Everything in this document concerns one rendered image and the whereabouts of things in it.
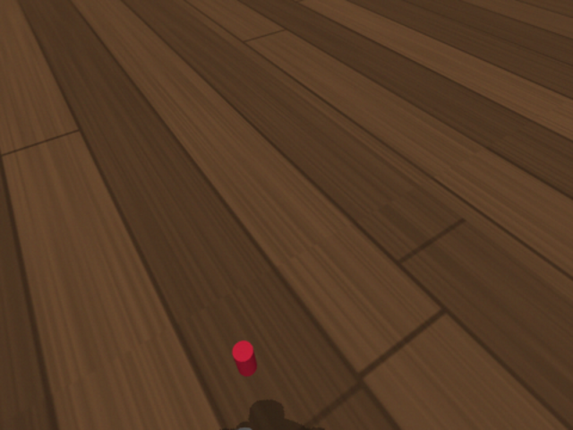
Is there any can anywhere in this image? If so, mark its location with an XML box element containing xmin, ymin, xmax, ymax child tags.
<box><xmin>232</xmin><ymin>340</ymin><xmax>257</xmax><ymax>376</ymax></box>

